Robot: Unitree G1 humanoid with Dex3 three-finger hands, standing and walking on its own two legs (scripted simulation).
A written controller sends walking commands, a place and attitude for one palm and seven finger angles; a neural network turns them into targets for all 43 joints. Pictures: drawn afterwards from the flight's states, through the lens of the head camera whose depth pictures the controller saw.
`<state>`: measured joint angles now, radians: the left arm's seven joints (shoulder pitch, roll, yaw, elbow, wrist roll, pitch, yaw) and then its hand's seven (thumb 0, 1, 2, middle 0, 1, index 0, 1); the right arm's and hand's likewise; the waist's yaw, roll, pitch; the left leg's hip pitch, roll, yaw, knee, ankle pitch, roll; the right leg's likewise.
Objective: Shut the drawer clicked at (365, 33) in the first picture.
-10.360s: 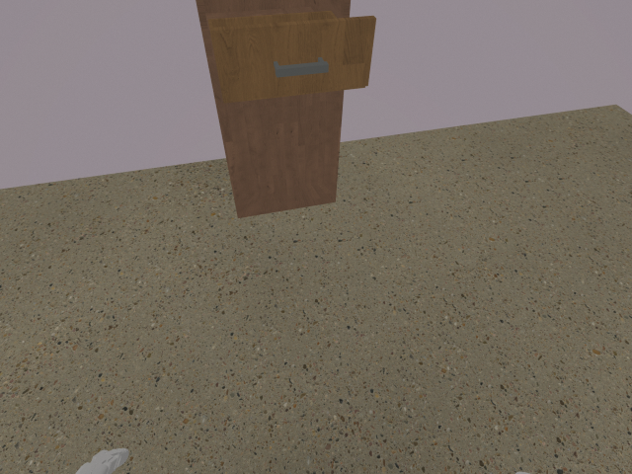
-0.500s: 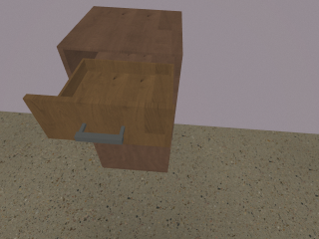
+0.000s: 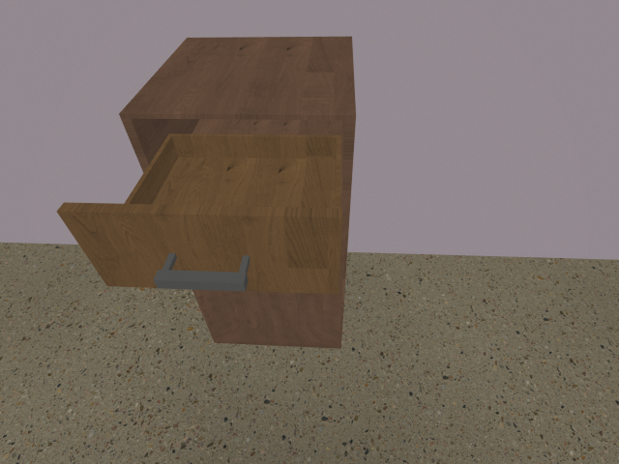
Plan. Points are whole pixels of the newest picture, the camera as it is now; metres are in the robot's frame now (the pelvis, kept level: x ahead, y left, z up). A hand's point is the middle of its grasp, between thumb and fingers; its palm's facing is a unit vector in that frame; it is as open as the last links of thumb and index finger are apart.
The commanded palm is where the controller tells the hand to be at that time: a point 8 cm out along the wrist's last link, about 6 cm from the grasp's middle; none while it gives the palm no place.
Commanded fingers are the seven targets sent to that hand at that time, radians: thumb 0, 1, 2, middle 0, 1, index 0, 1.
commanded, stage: look again from close up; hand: left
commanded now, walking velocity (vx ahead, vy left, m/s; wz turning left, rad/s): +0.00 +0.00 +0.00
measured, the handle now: (204, 270) +0.39 +0.18 +0.04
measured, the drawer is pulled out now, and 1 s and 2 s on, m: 0.28 0.28 0.28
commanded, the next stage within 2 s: shuffle to correct the standing spot in 0.28 s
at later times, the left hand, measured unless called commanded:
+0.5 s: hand out of the picture +0.03 +0.15 -0.17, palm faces +0.02 -0.98 -0.20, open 7.3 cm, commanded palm none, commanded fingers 0.00 0.90 0.90 -0.20 -0.30 -0.20 -0.30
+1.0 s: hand out of the picture +0.05 +0.15 -0.17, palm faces +0.02 -0.97 -0.25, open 7.4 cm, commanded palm none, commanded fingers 0.00 0.90 0.90 -0.20 -0.30 -0.20 -0.30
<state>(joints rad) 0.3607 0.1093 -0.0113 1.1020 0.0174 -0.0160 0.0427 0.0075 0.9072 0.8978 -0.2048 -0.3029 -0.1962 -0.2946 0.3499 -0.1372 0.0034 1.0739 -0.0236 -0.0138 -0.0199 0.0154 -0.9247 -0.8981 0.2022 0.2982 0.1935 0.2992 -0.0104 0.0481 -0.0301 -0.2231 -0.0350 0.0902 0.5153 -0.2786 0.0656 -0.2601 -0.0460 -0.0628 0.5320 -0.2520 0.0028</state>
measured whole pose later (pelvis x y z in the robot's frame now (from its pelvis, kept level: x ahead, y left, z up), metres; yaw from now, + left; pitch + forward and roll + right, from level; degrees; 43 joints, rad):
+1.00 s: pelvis +0.03 -0.03 +0.00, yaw -1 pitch -1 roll +1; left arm 0.27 0.15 0.00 1.05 0.01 -0.03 0.07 0.01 0.91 0.90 -0.20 -0.30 -0.20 -0.29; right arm 0.23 -0.18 -0.02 1.05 0.00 0.00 -0.03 0.01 -0.93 -0.90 0.20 0.30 0.19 0.30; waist 0.00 0.02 0.08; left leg -0.20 0.00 0.08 0.55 -0.30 0.01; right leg -0.21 -0.02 -0.07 0.52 -0.29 -0.03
